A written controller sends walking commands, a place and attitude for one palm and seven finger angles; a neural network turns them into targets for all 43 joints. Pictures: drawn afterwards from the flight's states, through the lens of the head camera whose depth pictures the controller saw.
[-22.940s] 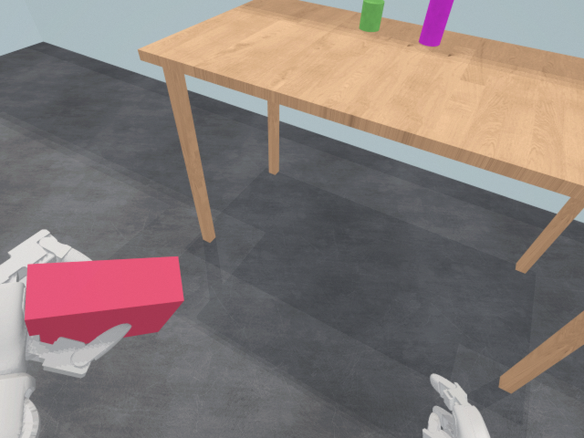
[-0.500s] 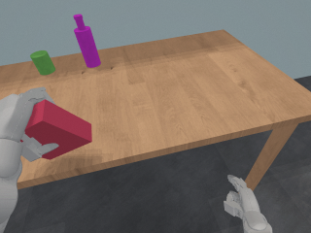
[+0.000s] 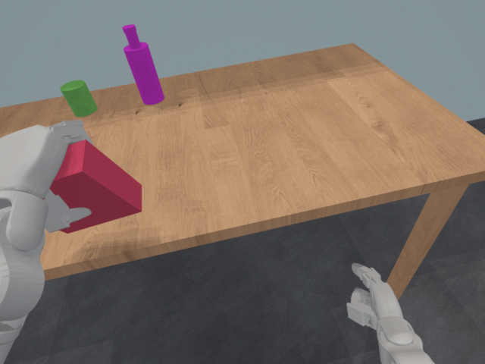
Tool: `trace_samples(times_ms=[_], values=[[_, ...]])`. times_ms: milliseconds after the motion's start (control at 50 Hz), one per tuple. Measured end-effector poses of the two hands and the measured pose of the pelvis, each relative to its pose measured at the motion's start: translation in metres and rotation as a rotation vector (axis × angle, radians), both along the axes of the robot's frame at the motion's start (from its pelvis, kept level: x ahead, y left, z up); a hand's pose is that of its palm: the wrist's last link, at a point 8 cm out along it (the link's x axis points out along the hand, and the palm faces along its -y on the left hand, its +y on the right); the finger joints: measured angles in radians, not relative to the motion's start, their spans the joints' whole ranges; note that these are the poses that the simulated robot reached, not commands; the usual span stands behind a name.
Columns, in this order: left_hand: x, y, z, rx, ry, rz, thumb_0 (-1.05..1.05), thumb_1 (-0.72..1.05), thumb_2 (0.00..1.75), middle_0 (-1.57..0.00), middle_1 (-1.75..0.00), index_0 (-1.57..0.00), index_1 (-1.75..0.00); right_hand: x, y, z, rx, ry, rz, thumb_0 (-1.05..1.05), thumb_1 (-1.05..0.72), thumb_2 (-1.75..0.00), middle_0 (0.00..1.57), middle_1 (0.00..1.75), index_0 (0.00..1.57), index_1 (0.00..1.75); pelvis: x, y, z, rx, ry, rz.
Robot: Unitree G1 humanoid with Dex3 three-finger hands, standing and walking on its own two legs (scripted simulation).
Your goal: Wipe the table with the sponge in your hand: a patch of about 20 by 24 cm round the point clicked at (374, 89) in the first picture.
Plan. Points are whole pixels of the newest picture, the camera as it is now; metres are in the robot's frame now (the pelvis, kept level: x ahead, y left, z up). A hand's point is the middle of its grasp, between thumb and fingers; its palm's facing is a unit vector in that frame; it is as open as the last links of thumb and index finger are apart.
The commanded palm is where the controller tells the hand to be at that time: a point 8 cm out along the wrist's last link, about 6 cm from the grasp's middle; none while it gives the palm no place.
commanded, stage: turn the palm down, sponge in hand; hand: left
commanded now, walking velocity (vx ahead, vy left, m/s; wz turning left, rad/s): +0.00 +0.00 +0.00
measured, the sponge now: (86, 198) +0.26 +0.28 +0.19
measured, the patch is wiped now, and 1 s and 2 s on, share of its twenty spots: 0.00 0.00 0.00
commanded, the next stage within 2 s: move the sponge above the wiping area in 0.46 s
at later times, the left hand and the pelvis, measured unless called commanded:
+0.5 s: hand (81, 187) +0.24 +0.26 +0.23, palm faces +0.30 -0.09 -0.95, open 9.4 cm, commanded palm +0.19 +0.26 +0.30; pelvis -0.01 -0.02 +0.00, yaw -1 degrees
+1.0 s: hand (76, 190) +0.25 +0.28 +0.21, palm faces +0.25 -0.08 -0.96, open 9.4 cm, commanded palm +0.20 +0.28 +0.29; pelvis -0.01 +0.00 +0.00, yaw +0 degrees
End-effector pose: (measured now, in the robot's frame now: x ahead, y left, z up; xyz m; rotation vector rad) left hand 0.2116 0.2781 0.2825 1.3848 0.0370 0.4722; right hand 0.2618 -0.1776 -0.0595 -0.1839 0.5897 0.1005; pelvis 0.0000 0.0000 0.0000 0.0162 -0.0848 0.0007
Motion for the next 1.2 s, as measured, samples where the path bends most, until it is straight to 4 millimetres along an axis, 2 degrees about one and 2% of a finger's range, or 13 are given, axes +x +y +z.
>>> trace_samples(times_ms=[300, 520, 620, 840, 980, 1200], values=[[-0.003, -0.019, -0.009, 0.032, 0.002, -0.019, 0.00, -0.44, 1.05, -0.81, -1.38, -0.80, -1.39, -0.017, -0.029, -0.009, -0.007, 0.010, -0.040, 0.02, -0.91, -0.90, 0.20, 0.30, 0.20, 0.29, -0.007, -0.014, -0.003, 0.007, -0.017, -0.010], [-0.002, -0.024, -0.010, 0.026, -0.006, -0.024, 0.00, -0.44, 1.05, -0.81, -1.38, -0.80, -1.39, -0.017, -0.038, -0.008, -0.005, -0.009, -0.059, 0.02, -0.91, -0.90, 0.20, 0.30, 0.20, 0.29, -0.007, -0.017, -0.004, 0.008, -0.021, -0.014], [-0.002, -0.023, -0.011, 0.026, -0.005, -0.026, 0.00, -0.44, 1.05, -0.81, -1.38, -0.80, -1.39, -0.017, -0.037, -0.006, -0.006, -0.012, -0.060, 0.02, -0.91, -0.90, 0.20, 0.30, 0.20, 0.29, -0.007, -0.016, -0.004, 0.007, -0.022, -0.014], [-0.002, -0.003, -0.017, 0.018, 0.028, 0.029, 0.00, -0.44, 1.05, -0.81, -1.38, -0.80, -1.39, -0.018, -0.028, -0.007, -0.014, 0.002, -0.048, 0.02, -0.91, -0.90, 0.20, 0.30, 0.20, 0.29, -0.007, -0.010, -0.003, 0.005, -0.025, -0.007], [0.005, -0.004, -0.023, 0.020, 0.052, 0.011, 0.00, -0.44, 1.05, -0.81, -1.38, -0.80, -1.39, -0.017, -0.017, -0.008, -0.013, 0.011, -0.030, 0.02, -0.91, -0.90, 0.20, 0.30, 0.20, 0.29, -0.006, -0.004, -0.002, 0.006, -0.027, -0.005], [0.008, 0.002, -0.019, 0.021, 0.049, 0.026, 0.00, -0.44, 1.05, -0.81, -1.38, -0.80, -1.39, -0.016, -0.005, -0.007, 0.005, 0.025, -0.008, 0.02, -0.91, -0.90, 0.21, 0.30, 0.20, 0.29, -0.004, 0.001, 0.000, 0.004, -0.023, -0.007]])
